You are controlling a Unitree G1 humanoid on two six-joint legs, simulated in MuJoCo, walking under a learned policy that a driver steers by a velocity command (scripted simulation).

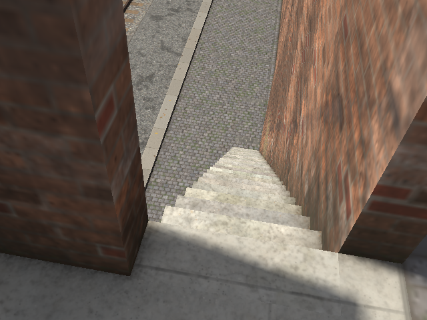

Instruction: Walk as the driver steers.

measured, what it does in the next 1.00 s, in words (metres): walks ahead: right foot, then left foot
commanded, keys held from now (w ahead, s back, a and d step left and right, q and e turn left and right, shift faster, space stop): w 0.30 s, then no key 0.70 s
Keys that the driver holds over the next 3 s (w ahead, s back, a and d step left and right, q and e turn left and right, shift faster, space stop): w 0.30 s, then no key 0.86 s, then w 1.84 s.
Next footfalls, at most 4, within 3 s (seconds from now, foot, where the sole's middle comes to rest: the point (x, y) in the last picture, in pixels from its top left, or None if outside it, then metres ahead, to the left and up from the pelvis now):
0.44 right None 0.39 -0.11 -0.77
0.78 left None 0.38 0.11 -0.77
1.56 left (157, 314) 0.53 0.17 -0.77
2.06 right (245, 287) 0.63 -0.11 -0.77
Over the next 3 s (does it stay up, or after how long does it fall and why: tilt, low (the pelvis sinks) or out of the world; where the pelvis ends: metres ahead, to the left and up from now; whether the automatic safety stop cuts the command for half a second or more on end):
stays up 0.92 -0.03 -0.25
